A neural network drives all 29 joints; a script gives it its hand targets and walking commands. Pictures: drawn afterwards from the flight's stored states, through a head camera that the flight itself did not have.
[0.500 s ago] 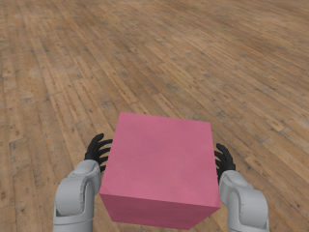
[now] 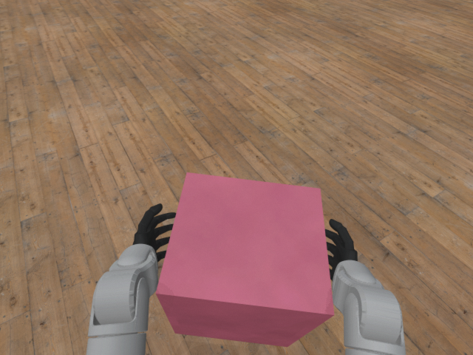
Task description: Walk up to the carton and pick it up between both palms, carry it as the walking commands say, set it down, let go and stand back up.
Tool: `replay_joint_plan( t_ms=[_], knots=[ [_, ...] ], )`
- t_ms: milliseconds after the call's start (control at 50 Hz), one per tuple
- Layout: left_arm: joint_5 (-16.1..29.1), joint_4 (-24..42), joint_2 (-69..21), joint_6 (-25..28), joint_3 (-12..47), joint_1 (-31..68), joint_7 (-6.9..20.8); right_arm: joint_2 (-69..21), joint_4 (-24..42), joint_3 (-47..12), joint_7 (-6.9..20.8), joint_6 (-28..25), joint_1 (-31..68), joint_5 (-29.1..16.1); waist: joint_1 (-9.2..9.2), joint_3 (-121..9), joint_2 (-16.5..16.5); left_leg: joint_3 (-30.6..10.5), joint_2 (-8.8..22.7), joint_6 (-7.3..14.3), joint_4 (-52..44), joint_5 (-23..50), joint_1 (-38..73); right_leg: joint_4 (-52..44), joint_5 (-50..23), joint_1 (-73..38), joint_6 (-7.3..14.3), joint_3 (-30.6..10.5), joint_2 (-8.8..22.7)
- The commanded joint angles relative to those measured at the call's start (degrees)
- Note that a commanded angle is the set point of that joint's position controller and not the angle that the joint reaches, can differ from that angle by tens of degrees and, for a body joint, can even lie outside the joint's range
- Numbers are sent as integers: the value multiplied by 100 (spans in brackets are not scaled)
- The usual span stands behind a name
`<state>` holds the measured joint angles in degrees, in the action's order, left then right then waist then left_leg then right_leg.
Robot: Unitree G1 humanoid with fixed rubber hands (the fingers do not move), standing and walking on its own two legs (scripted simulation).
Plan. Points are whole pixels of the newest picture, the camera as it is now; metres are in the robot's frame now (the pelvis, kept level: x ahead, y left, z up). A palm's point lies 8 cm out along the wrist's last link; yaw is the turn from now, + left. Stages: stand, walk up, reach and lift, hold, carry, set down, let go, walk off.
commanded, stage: carry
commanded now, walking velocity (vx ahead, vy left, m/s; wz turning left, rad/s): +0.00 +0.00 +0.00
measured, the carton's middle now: (241, 267) +0.28 +0.00 -0.01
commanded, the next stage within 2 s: none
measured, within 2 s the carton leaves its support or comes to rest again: neither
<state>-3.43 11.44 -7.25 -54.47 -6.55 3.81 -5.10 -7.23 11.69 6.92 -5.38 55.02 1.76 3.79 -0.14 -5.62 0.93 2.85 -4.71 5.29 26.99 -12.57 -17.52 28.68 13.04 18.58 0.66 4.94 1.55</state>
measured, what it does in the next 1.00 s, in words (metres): stands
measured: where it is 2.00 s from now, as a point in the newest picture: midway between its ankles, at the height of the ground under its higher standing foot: (205, 296)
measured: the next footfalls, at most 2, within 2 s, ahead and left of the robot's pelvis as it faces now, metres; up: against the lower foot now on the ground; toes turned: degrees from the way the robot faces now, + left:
left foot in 1.44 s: +0.25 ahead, +0.14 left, +0.00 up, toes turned +32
right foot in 1.70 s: +0.50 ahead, -0.01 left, +0.00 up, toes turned +25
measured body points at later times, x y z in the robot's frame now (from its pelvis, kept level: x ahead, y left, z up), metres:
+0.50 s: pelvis +0.00 -0.02 +0.00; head -0.01 -0.03 +0.45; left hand +0.28 +0.14 +0.05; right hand +0.27 -0.18 +0.03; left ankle +0.01 +0.06 -0.74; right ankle +0.02 -0.11 -0.74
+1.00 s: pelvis +0.03 -0.03 +0.00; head +0.00 -0.02 +0.45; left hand +0.24 +0.16 +0.08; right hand +0.29 -0.16 +0.09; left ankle +0.01 +0.07 -0.74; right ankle +0.02 -0.11 -0.74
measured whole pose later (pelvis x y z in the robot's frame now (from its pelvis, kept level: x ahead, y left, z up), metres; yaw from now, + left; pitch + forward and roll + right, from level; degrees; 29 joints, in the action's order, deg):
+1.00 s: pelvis +0.03 -0.03 +0.00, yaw +10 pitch +4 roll +1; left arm -1.8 29.8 -7.8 -64.6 -2.9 -5.0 -7.4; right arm -7.7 28.2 5.4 -7.5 66.1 -4.5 -0.8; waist -1.8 -9.5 -3.7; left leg 4.9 -0.2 2.4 26.8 -13.9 -16.6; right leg 28.3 17.8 14.4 2.4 14.5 3.3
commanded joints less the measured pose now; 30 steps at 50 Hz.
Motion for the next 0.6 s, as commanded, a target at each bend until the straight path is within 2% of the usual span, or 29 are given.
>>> replay_joint_plan(
  t_ms=[0,20,40,60,80,100,120,140,160,180,200,220,240,260,280,300,340,360,380,400,420,440,460,480,500,520,540,560,580],
  knots=[
    [1042,822,-3633,325,2978,2689,635,-3784,704,-3066,618,-344,2716,-983,-24,-1630,84,-1007,1233,-286,-390,1950,762,-207,-398,-722,72,-523,539],
    [1148,914,-3842,275,3207,2692,625,-3968,630,-3112,592,-295,2496,-967,-14,-1435,84,-1181,1295,-321,-583,1552,608,-307,-51,-655,115,-601,472],
    [1074,918,-3660,347,3034,2739,602,-3753,710,-3002,591,-376,2636,-965,-14,-1524,200,-1080,1233,-250,-541,1380,621,-296,-72,-700,108,-536,492],
    [863,333,-3472,395,2863,2474,644,-3592,180,-2839,620,-456,2444,-765,-9,-1390,305,-1215,1315,-316,-710,1385,555,-204,-29,-618,113,-537,434],
    [548,-323,-3204,498,2535,2294,667,-3362,-533,-2587,703,-535,2264,-513,3,-1185,142,-1049,1206,-257,-532,1393,472,-257,-162,-450,93,-632,519],
    [1152,1040,-3987,468,3258,2544,626,-3948,1176,-3282,645,-557,2812,-1124,1,-1347,141,-974,1240,-342,-452,1503,689,-354,-283,-479,166,-653,530],
    [811,131,-3499,479,2800,2381,652,-3580,119,-2859,641,-569,2551,-756,-3,-1317,83,-912,1257,-279,-356,1837,761,-352,-500,-462,130,-644,541],
    [948,258,-3749,511,2933,2462,699,-3820,468,-3047,658,-627,2759,-890,-7,-1529,-227,-1051,1253,-295,-413,1972,672,-216,-627,-733,136,-632,561],
    [1115,689,-3721,561,3035,2538,708,-3865,640,-3062,634,-658,2580,-922,-18,-1623,-204,-1003,1232,-267,-324,1972,768,-224,-601,-847,93,-561,572],
    [1353,1144,-4038,494,3284,2622,676,-4052,1280,-3332,579,-595,2791,-1146,-22,-1480,-216,-920,1182,-245,-254,1986,553,-224,-987,-855,104,-570,616],
    [870,-82,-3556,518,2715,2183,729,-3666,187,-2984,604,-617,2546,-758,-24,-1515,-387,-945,1198,-241,-254,1786,544,-252,-836,-915,108,-528,585],
    [708,-386,-3234,653,2387,2345,705,-3208,66,-2619,578,-782,2884,-616,-24,-1551,-225,-865,1144,-147,-131,1663,475,-249,-999,-858,109,-596,634],
    [1206,1281,-3640,630,3080,2668,584,-3815,1112,-3173,532,-664,2662,-1104,-32,-1567,25,-769,1144,-197,-107,1574,550,-288,-1046,-814,116,-584,683],
    [820,186,-3298,666,2626,2423,665,-3445,295,-2837,556,-734,2579,-717,-24,-1401,-274,-768,1101,-171,-192,1361,375,-232,-921,-848,79,-521,723],
    [729,-13,-3266,710,2625,2202,654,-3423,-163,-2742,607,-731,2208,-617,-19,-1399,-85,-831,1155,-229,-287,1493,437,-205,-806,-744,94,-551,675],
    [1110,791,-3826,649,3052,2450,654,-3858,937,-3211,580,-724,2683,-1000,1,-1543,-104,-883,1156,-212,-213,1771,493,-243,-872,-985,94,-553,676],
    [775,-67,-3429,600,2611,2493,626,-3511,-27,-2786,576,-661,2662,-732,-8,-1372,-29,-882,1132,-205,-245,1454,349,-281,-693,-933,111,-545,701],
    [883,336,-3604,658,2745,2412,628,-3627,737,-3091,569,-730,2960,-933,-7,-1429,-268,-806,1161,-158,-204,1365,420,-337,-722,-845,131,-522,665],
    [619,-149,-3321,673,2541,2195,658,-3311,370,-2937,616,-777,2834,-747,-6,-1461,-190,-925,1190,-229,-308,1584,589,-299,-588,-769,112,-550,646],
    [713,-12,-3464,738,2710,2438,643,-3454,137,-2803,644,-797,2686,-716,-8,-1316,233,-872,1170,-251,-312,1661,562,-249,-536,-596,163,-592,628],
    [1098,947,-3672,789,3017,2779,611,-3892,745,-3086,613,-826,2813,-1043,2,-1459,171,-861,1182,-192,-249,1463,530,-302,-527,-750,178,-602,634],
    [835,216,-3389,730,2783,2371,674,-3558,85,-2862,632,-774,2332,-682,-13,-1355,-233,-1016,1209,-216,-281,1722,460,-327,-637,-773,145,-580,632],
    [1135,834,-3854,706,3139,2607,669,-3903,798,-3151,629,-776,2700,-984,-10,-1349,-59,-964,1198,-299,-333,1559,542,-302,-467,-747,122,-589,600],
    [1042,598,-3727,649,2930,2582,641,-3743,656,-3040,551,-707,2648,-879,-29,-1376,-336,-922,1166,-223,-383,1086,383,-361,-221,-807,116,-553,637],
    [726,-202,-3546,710,2609,2374,706,-3402,401,-2802,630,-855,2973,-701,-6,-1426,2,-980,1153,-158,-340,1274,365,-298,-314,-815,171,-598,602],
    [965,579,-3663,679,2859,2375,637,-3758,916,-3234,610,-761,2976,-1088,1,-1305,-367,-894,1118,-219,-314,1050,337,-347,-429,-776,165,-530,643],
    [756,25,-3445,666,2666,2286,657,-3461,349,-2882,620,-771,2744,-805,-6,-1279,-146,-860,1093,-258,-351,1012,386,-345,-437,-665,171,-579,670],
    [982,648,-3533,681,2786,2323,613,-3560,1022,-3107,543,-774,2918,-1038,-17,-1344,-258,-816,1088,-190,-259,1069,376,-391,-633,-756,173,-553,688],
    [876,439,-3431,655,2791,2344,584,-3460,465,-2865,541,-699,2465,-832,-4,-1390,111,-738,1056,-160,-270,820,355,-395,-285,-652,175,-541,704]
  ],
)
